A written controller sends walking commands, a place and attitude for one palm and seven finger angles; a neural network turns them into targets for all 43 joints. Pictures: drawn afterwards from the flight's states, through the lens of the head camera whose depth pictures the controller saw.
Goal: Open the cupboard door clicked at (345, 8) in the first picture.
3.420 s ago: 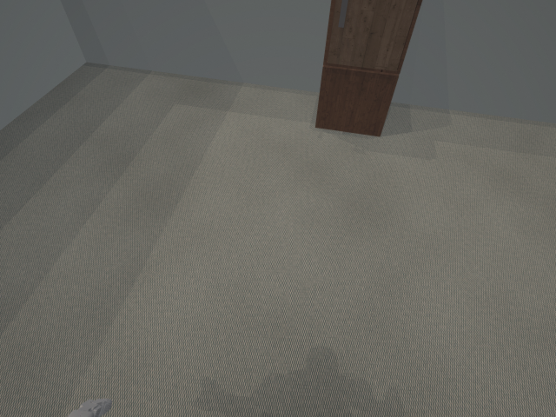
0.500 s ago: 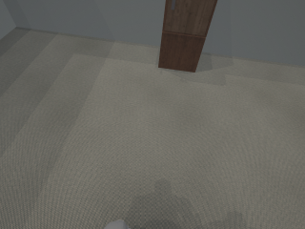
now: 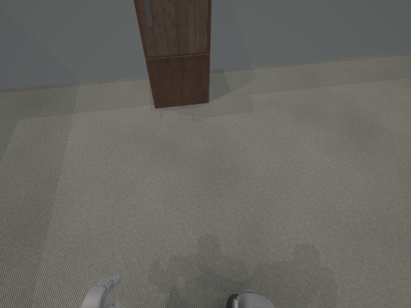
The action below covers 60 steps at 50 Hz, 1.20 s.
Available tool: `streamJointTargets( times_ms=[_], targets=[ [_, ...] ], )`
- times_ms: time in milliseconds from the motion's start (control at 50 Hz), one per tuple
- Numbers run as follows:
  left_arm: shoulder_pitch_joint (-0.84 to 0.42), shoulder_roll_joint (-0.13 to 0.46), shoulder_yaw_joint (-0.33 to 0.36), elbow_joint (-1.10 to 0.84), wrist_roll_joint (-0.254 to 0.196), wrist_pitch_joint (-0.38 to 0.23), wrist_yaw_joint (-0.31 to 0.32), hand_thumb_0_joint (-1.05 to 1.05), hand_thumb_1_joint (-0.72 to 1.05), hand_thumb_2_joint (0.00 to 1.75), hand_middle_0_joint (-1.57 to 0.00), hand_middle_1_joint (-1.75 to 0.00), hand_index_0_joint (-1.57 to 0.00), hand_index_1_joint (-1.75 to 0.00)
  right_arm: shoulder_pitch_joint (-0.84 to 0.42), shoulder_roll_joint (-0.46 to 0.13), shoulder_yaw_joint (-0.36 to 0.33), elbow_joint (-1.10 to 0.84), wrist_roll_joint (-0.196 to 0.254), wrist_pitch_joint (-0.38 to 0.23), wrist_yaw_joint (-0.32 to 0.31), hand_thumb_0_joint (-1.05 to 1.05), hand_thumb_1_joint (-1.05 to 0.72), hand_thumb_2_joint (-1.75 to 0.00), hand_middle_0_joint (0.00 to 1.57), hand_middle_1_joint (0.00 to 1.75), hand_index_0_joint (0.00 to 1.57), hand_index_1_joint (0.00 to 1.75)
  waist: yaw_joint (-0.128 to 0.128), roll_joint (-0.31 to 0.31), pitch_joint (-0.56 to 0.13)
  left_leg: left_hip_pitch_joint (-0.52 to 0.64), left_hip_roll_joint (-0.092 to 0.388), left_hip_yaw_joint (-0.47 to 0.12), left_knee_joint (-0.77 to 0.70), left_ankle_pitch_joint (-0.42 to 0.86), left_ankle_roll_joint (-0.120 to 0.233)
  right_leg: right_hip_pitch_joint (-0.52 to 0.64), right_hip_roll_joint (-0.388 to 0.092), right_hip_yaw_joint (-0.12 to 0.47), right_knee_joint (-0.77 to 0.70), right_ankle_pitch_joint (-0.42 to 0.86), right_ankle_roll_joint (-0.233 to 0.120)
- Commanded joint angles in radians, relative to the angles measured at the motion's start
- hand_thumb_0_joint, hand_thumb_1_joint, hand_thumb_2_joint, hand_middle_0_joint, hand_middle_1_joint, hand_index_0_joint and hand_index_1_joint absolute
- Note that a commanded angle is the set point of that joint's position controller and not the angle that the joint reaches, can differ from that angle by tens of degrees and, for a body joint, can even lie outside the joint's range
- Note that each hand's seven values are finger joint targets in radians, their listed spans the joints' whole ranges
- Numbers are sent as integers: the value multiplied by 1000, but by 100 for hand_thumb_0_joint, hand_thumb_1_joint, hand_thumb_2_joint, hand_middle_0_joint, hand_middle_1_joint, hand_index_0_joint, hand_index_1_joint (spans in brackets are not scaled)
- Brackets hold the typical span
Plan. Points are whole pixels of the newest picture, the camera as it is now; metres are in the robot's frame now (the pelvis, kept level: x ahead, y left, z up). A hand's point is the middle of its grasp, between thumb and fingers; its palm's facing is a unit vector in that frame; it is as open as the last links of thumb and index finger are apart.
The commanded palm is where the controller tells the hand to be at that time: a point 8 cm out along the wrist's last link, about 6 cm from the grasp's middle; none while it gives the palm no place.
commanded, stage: walk to a spot facing it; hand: left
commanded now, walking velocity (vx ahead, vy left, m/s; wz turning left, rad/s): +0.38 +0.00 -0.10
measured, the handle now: (147, 7) +1.42 +0.27 -0.06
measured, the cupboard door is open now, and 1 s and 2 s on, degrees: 0 0 0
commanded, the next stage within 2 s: turn to face it in 1.06 s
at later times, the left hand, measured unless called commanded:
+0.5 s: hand (110, 277) +0.22 +0.23 -0.18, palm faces +0.02 -0.99 -0.16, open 7.3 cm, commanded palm none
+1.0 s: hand (162, 158) +0.56 +0.13 -0.16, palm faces -0.11 -0.97 -0.20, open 7.3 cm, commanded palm none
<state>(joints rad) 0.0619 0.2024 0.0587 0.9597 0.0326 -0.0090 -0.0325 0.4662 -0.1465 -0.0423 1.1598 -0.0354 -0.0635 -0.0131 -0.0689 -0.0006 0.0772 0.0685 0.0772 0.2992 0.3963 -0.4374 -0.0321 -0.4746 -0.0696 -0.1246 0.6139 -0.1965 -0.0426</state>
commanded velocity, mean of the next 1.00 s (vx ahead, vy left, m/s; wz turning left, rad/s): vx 0.36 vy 0.00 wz -0.11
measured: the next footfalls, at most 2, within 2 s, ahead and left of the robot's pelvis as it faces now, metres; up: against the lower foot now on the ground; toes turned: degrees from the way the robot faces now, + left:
right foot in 0.02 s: +0.16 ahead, -0.12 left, +0.00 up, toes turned -8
left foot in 0.40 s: +0.30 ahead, +0.14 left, +0.00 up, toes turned +11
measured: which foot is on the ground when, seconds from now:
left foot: down 0.00-0.04, up 0.06-0.38, down 0.40-0.88, up 0.90-1.00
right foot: up 0.00-0.00, down 0.02-0.40, up 0.42-0.86, down 0.88-1.00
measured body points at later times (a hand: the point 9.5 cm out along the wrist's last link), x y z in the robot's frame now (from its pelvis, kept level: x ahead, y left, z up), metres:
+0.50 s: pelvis +0.23 +0.04 +0.00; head +0.23 +0.07 +0.45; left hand +0.22 +0.28 -0.17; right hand +0.28 -0.21 -0.13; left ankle +0.26 +0.13 -0.73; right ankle +0.14 -0.09 -0.65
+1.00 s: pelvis +0.45 -0.03 +0.00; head +0.47 -0.04 +0.44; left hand +0.57 +0.19 -0.15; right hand +0.34 -0.23 -0.17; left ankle +0.36 +0.12 -0.63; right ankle +0.50 -0.12 -0.73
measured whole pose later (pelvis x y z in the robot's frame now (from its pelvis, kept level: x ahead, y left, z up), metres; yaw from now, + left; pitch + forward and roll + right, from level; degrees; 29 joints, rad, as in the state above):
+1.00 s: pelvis +0.45 -0.03 +0.00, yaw -8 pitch -2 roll +0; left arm 0.15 0.16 0.06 1.03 0.01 -0.07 0.00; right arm 0.39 -0.13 -0.06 1.17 -0.02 -0.02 -0.01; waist -0.03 0.02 0.08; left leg -0.35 0.14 0.09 1.25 -0.39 -0.02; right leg -0.36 -0.03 -0.17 0.61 -0.22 -0.06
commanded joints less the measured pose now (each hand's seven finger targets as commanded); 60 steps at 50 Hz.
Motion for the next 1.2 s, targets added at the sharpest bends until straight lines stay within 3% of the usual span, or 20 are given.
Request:
streamJointTargets(
  times_ms=[0, 20, 80, 160, 280, 340, 360, 380, 400, 460, 520, 740, 780, 820, 840, 860, 880, 940, 1000, 1180],
  targets=[
    [466, 226, 62, 90, 6, -52, 29, 0, 90, 90, -20, -30, -20, -30, 17, -95, -5, -75, 31, -22, 8, 0, -90, -90, 20, 30, 20, 30, 227, -175, -300, -538, 44, -38, 719, 262, 29, 790, -265, 415, -144, 95, -176],
    [489, 281, 67, 106, -18, -49, 32, 0, 90, 90, -20, -30, -20, -30, -35, -92, -7, -107, 36, -22, 3, 0, -90, -90, 20, 30, 20, 30, 215, -189, -313, -686, -19, -153, 949, -135, 28, 800, -407, 637, -263, 184, -262],
    [244, 158, 33, 48, -18, -51, 42, 0, 90, 90, -20, -30, -20, -30, -147, -86, -17, -118, 18, 0, 7, 0, -90, -90, 20, 30, 20, 30, 120, -42, -68, -703, 111, -286, 924, 65, 31, 398, -307, 398, -351, 19, -168],
    [171, 80, 22, 47, -1, -67, 47, 0, 90, 90, -20, -30, -20, -30, -33, -26, -17, -88, 7, 37, 18, 0, -90, -90, 20, 30, 20, 30, 16, -101, -52, -542, 119, -235, 661, 122, -1, 173, -206, 175, -404, 11, -117],
    [199, 137, 27, 63, -3, -61, 33, 0, 90, 90, -20, -30, -20, -30, -159, -46, -20, -154, 12, 15, 42, 0, -90, -90, 20, 30, 20, 30, 49, -109, -17, -427, 69, -169, 315, 199, 1, 167, -186, 169, -381, -169, -103],
    [193, 137, 30, 66, -8, -48, 28, 0, 90, 90, -20, -30, -20, -30, -83, -100, -30, -133, 10, 3, 36, 0, -90, -90, 20, 30, 20, 30, -2, -32, -7, -221, 29, -122, 169, 209, 0, 105, -134, 128, -255, -218, -67],
    [213, 99, 23, 61, -9, -45, 25, 0, 90, 90, -20, -30, -20, -30, 5, -158, -43, -108, 5, -3, 28, 0, -90, -90, 20, 30, 20, 30, -38, 117, -38, -91, 78, -229, 74, 93, 25, 33, -67, 89, -42, -175, -38],
    [218, 26, 13, 34, -18, -44, 17, 0, 90, 90, -20, -30, -20, -30, 124, -265, -66, -84, -11, -11, 20, 0, -90, -90, 20, 30, 20, 30, -73, 376, -72, 1, 319, -570, -118, -47, 105, -119, 55, -31, 307, -290, 18],
    [163, 48, 10, 3, -9, -46, 22, 0, 90, 90, -20, -30, -20, -30, 162, -276, -59, -69, -9, -6, 9, 0, -90, -90, 20, 30, 20, 30, -84, 391, -71, -8, 395, -759, -230, -97, 141, -206, 74, 60, 522, -374, 17],
    [168, 59, 20, 45, -3, -43, 5, 0, 90, 90, -20, -30, -20, -30, -56, -160, -23, -125, 5, -18, -4, 0, -90, -90, 20, 30, 20, 30, 15, 106, 10, -157, 338, -520, -224, 21, 135, -231, -50, 129, 642, -131, 20],
    [225, 18, 16, 71, 0, -17, 6, 0, 90, 90, -20, -30, -20, -30, -76, -127, -15, -112, 11, -35, -10, 0, -90, -90, 20, 30, 20, 30, 59, 105, -24, -174, 267, -304, -215, 267, 119, -164, -57, 118, 593, -46, 47],
    [14, -22, 7, -1, -4, -16, 1, 0, 90, 90, -20, -30, -20, -30, 34, -104, -27, -27, 5, -20, -6, 0, -90, -90, 20, 30, 20, 30, 16, 131, 59, -70, 256, -107, -186, 481, 134, -110, -33, -3, 74, 29, 30],
    [54, -8, 12, 12, -2, -25, 2, 0, 90, 90, -20, -30, -20, -30, 24, -114, -30, -19, 4, -16, -6, 0, -90, -90, 20, 30, 20, 30, 45, 118, 35, -67, 264, -88, -107, 609, 126, -6, 2, -28, 28, 4, 5],
    [265, 29, 25, 79, 4, -43, 7, 0, 90, 90, -20, -30, -20, -30, -4, -131, -31, -18, 12, -13, -5, 0, -90, -90, 20, 30, 20, 30, 147, 78, -83, -91, 211, -37, 171, 800, 88, 278, 72, -83, -76, 32, -23],
    [420, 104, 44, 125, 9, -55, 16, 0, 90, 90, -20, -30, -20, -30, -12, -119, -30, -25, 22, -15, 5, 0, -90, -90, 20, 30, 20, 30, 215, -9, -191, -264, 172, -20, 428, 663, 56, 537, -22, 37, -90, 58, -58],
    [532, 229, 75, 150, 4, -62, 33, 0, 90, 90, -20, -30, -20, -30, 16, -43, -15, -63, 35, -19, 10, 0, -90, -90, 20, 30, 20, 30, 229, -265, -301, -569, 18, -34, 770, 11, 15, 768, -313, 487, -188, 134, -167],
    [518, 266, 74, 153, -21, -53, 38, 0, 90, 90, -20, -30, -20, -30, -50, -56, -15, -94, 38, -11, 5, 0, -90, -90, 20, 30, 20, 30, 214, -213, -267, -667, 2, -180, 963, -143, 29, 705, -399, 620, -303, 130, -224],
    [256, 112, 31, 86, -17, -59, 46, 0, 90, 90, -20, -30, -20, -30, -128, -49, -21, -94, 16, 6, 6, 0, -90, -90, 20, 30, 20, 30, 109, -63, -64, -671, 115, -288, 951, 102, 31, 320, -310, 384, -382, -83, -132],
    [204, 49, 16, 79, -3, -70, 52, 0, 90, 90, -20, -30, -20, -30, -41, -11, -16, -69, 5, 41, 12, 0, -90, -90, 20, 30, 20, 30, 35, -70, -48, -558, 119, -254, 781, 137, 7, 152, -246, 188, -420, -32, -97],
    [254, 91, 1, 114, -8, -73, 48, 0, 90, 90, -20, -30, -20, -30, -247, -32, -5, -162, 16, 36, 35, 0, -90, -90, 20, 30, 20, 30, 73, -96, 1, -529, 68, -196, 332, 228, -3, 279, -232, 58, -386, 165, -85]
  ],
)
